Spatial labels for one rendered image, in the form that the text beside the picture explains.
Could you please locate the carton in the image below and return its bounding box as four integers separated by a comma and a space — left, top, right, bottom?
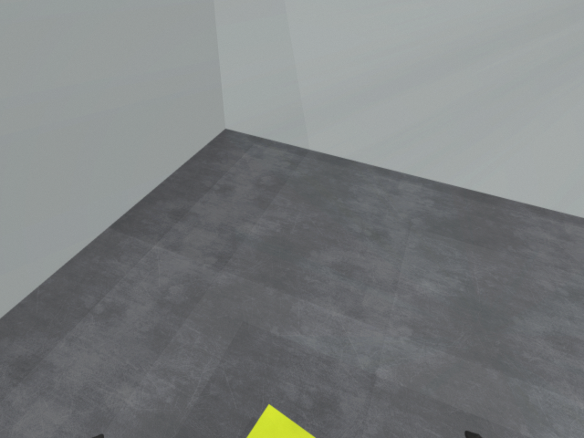
246, 404, 315, 438

